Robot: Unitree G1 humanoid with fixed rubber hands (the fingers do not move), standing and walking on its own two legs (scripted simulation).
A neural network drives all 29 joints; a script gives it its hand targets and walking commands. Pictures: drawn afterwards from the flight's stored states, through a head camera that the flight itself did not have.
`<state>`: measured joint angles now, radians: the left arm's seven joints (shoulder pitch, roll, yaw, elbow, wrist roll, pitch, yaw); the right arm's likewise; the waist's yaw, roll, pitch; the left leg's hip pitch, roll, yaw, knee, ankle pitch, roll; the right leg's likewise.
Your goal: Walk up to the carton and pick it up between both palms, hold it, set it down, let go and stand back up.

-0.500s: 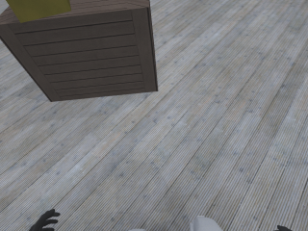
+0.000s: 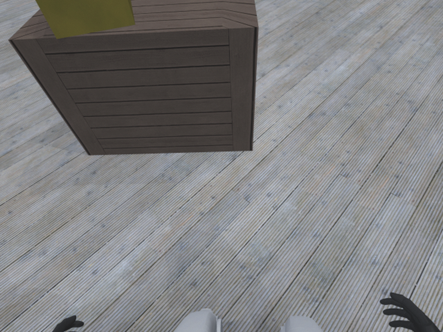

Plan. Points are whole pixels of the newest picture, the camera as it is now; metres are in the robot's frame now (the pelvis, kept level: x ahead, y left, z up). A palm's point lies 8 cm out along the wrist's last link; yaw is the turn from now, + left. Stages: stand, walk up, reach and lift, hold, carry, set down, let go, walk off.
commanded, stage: walk up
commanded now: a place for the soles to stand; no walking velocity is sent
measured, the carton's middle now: out of the picture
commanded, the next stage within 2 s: none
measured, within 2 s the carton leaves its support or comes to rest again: neither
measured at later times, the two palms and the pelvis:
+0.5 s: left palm (47, 330) +0.14 +0.32 -0.03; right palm (400, 271) +0.22 -0.32 -0.09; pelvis +0.10 -0.02 +0.01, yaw +3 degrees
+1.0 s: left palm (32, 266) +0.25 +0.41 -0.06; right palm (351, 242) +0.28 -0.24 -0.08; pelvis +0.20 +0.08 +0.01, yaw +4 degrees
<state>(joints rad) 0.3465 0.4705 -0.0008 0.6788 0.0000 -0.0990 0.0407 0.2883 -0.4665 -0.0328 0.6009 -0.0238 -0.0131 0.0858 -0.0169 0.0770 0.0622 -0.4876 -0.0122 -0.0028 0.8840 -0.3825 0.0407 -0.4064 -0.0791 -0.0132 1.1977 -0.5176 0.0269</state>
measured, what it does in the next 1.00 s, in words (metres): walks ahead: right foot, then left foot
